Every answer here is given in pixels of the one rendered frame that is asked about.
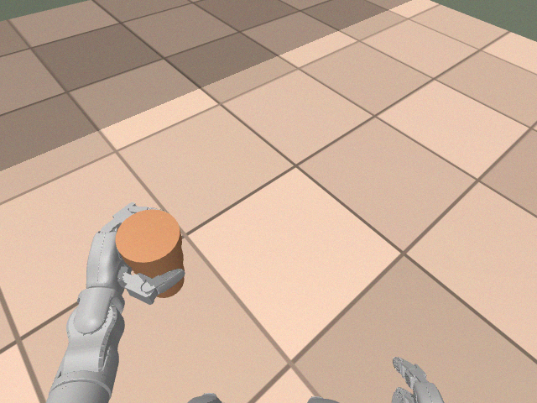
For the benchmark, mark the left robot hand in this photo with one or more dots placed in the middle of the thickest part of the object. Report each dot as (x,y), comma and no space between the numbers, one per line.
(106,267)

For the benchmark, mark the right robot hand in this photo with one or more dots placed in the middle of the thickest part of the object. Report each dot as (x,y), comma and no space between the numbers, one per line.
(415,377)

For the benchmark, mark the left robot arm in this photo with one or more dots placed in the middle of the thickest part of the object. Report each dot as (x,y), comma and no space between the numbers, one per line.
(88,369)

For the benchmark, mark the cup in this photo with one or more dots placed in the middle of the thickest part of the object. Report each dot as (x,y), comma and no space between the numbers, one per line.
(150,243)

